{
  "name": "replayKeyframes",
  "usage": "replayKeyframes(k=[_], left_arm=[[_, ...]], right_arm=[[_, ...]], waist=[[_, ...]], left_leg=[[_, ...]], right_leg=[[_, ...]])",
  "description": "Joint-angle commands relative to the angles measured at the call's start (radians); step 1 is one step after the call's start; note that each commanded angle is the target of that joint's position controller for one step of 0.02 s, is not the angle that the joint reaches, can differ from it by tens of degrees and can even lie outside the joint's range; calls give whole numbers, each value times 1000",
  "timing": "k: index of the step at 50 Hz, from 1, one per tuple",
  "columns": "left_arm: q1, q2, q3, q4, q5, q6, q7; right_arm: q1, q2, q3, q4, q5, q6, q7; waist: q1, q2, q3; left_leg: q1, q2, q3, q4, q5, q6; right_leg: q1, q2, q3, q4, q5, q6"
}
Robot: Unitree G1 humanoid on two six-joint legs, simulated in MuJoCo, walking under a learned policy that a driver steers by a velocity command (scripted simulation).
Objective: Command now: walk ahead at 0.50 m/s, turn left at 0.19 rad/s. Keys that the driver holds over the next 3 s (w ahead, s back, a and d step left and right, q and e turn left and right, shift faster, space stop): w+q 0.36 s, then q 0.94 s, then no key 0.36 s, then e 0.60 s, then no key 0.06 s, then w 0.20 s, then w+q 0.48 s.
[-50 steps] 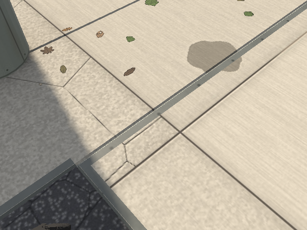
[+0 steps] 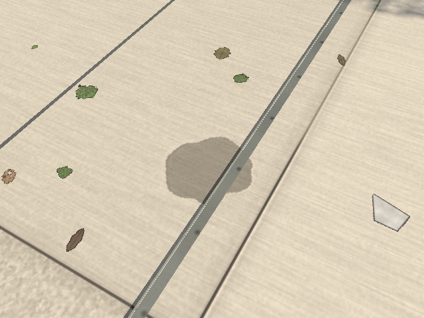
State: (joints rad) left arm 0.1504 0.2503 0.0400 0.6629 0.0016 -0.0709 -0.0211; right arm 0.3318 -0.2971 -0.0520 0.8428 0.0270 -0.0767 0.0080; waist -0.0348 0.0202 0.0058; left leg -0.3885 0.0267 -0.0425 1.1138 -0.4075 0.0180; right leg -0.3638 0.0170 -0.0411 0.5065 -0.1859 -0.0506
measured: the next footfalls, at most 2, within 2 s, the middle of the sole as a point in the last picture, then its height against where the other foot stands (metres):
left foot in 0.44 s outside the picture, level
right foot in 0.92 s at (219, 302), level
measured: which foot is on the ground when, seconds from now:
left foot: up 0.00-0.42, down 0.44-0.92, up 0.94-1.00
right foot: down 0.00-0.44, up 0.46-0.90, down 0.92-1.00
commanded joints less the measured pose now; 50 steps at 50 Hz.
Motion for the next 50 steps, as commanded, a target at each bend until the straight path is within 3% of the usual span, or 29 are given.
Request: replayKeyframes(k=[1,3,6,11,16,18,19,20,21,22,23,24,25,26,27,28,29,31,35,39,42,44,45,46,47,48,49,50], left_arm=[[90,101,34,-12,12,-18,0],[81,99,39,8,11,-37,0],[103,120,49,44,17,-45,11],[130,148,56,83,8,-37,27],[206,177,67,136,-9,-6,34],[192,201,73,137,-14,10,40],[177,218,77,131,-15,19,48],[162,227,79,124,-14,30,57],[143,226,75,114,-20,34,64],[170,179,58,85,8,21,64],[255,72,17,37,24,-9,45],[195,178,38,51,1,-34,29],[111,179,37,16,-28,-38,27],[87,162,35,20,-15,-33,39],[75,172,42,21,5,-21,51],[84,177,47,19,7,-4,54],[102,165,46,18,10,10,56],[120,134,37,21,14,26,62],[43,121,31,0,17,39,67],[-57,125,30,-31,5,45,56],[-79,136,36,-43,2,33,47],[-43,142,44,-37,-1,20,40],[-6,147,49,-25,0,13,38],[20,201,63,-27,14,12,43],[-15,273,77,-40,37,27,50],[46,231,75,-27,40,32,48],[29,181,61,-41,33,34,50],[-8,147,53,-45,24,40,53]], right_arm=[[-49,-93,-28,-88,-3,-4,-3],[-35,-59,-24,-82,1,17,-7],[-89,-46,-25,-103,-4,26,-9],[-226,-19,-12,-147,-9,22,18],[-356,-12,-5,-228,-5,23,49],[-347,-30,-14,-249,-5,25,60],[-308,-50,-25,-249,-10,28,62],[-202,-82,-44,-228,-14,28,60],[-45,-136,-73,-191,-17,25,49],[57,-228,-97,-174,-21,33,23],[-15,-298,-95,-220,-37,27,17],[13,-228,-82,-234,-33,33,18],[-43,-181,-69,-238,-28,31,16],[-90,-151,-64,-234,-11,31,15],[-132,-122,-56,-242,-3,34,7],[-159,-120,-52,-253,-14,40,4],[-172,-130,-55,-255,-26,42,3],[-175,-151,-62,-249,-31,43,-3],[-169,-165,-66,-239,-13,69,-29],[-162,-164,-65,-242,-13,99,-44],[-158,-158,-64,-248,-14,108,-43],[-183,-148,-60,-260,-6,111,-44],[-200,-136,-56,-269,-1,113,-45],[-160,-90,-42,-277,-13,112,-44],[-52,-59,-37,-274,-16,106,-42],[-60,-147,-57,-275,-24,96,-39],[-73,-201,-78,-258,-15,100,-38],[-85,-195,-82,-240,-8,114,-42]], waist=[[50,-120,-37],[29,-114,-22],[32,-77,3],[78,-65,45],[117,-58,89],[90,-85,60],[61,-111,29],[4,-122,-31],[-81,-98,-110],[-97,56,-216],[12,268,-380],[-68,88,-487],[-54,57,-354],[-14,-36,-210],[12,-40,-157],[44,-21,-121],[64,-3,-114],[78,24,-128],[60,54,-166],[26,92,-145],[19,125,-131],[47,143,-125],[72,140,-119],[52,45,-160],[-27,-240,-146],[20,-299,-174],[28,-198,-154],[21,-140,-122]], left_leg=[[-316,102,-59,48,126,-4],[-292,98,-67,26,176,-17],[-352,87,-96,-70,294,-33],[-310,70,-22,-337,505,-19],[-359,53,44,-467,409,27],[-284,10,100,-488,306,60],[-211,-31,137,-488,253,77],[-79,-79,162,-507,242,97],[158,-107,142,-605,371,131],[486,62,-103,-580,704,197],[791,362,-668,-649,940,450],[778,341,-610,-667,976,436],[669,294,-445,-659,985,389],[499,228,-340,-687,927,328],[380,192,-295,-715,867,297],[263,164,-269,-748,863,288],[198,154,-261,-763,882,288],[140,132,-224,-763,951,286],[127,90,-225,-731,827,235],[137,80,-312,-714,573,199],[183,87,-394,-663,557,192],[203,67,-436,-616,556,165],[173,32,-429,-579,502,132],[85,-24,-370,-459,279,83],[-126,-192,-186,-264,-198,11],[-224,-161,-129,-34,-304,-43],[-238,-115,-130,91,-231,-68],[-244,-95,-112,133,-160,-86]], right_leg=[[288,-273,310,-306,34,-163],[235,-265,221,-348,136,-161],[250,-265,114,-365,275,-156],[274,-242,-37,-387,295,-114],[447,-297,-91,-323,388,-96],[484,-302,-123,-232,643,-75],[490,-294,-138,-139,856,-60],[472,-274,-151,17,1001,-41],[371,-229,-171,236,948,2],[87,-155,-164,563,431,62],[-291,70,-29,952,-459,129],[-304,5,170,994,-444,112],[-346,-39,155,948,-380,97],[-356,-75,128,850,-319,99],[-323,-100,122,774,-273,104],[-255,-102,120,741,-249,108],[-220,-93,113,705,-230,117],[-193,-74,101,615,-191,139],[-180,-43,112,439,-51,160],[-165,-14,140,292,-14,156],[-129,12,156,182,-71,139],[-42,17,152,19,-27,112],[57,-1,142,-116,110,90],[211,-162,251,-126,274,31],[334,-375,475,-113,616,-131],[336,-478,628,-139,647,-253],[312,-433,528,-124,583,-242],[279,-356,410,-115,507,-189]])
